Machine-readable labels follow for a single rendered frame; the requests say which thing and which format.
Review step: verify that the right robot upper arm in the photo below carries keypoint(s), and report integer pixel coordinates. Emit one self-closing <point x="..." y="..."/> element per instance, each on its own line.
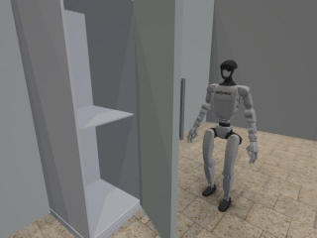
<point x="209" y="97"/>

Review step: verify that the robot left forearm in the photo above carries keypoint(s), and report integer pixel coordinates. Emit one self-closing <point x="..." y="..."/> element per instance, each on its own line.
<point x="252" y="127"/>

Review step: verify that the robot left hand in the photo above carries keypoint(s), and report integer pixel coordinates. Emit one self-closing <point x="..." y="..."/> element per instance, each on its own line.
<point x="252" y="151"/>

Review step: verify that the left robot upper arm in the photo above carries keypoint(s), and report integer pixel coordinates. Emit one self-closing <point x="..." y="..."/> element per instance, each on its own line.
<point x="246" y="93"/>

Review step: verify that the humanoid robot head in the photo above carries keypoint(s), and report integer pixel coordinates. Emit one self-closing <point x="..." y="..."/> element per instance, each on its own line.
<point x="228" y="65"/>

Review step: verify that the robot right hand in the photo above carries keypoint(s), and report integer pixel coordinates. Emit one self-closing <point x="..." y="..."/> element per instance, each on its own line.
<point x="191" y="135"/>

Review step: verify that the handle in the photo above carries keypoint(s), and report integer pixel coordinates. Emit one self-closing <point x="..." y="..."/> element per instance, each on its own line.
<point x="182" y="107"/>

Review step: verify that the fridge door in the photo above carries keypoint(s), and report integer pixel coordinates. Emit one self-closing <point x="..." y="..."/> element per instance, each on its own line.
<point x="158" y="26"/>

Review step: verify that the robot right forearm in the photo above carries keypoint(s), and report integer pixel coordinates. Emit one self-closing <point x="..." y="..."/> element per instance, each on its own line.
<point x="200" y="118"/>

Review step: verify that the right robot shin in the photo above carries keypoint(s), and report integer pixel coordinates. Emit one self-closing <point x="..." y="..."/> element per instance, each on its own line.
<point x="209" y="173"/>

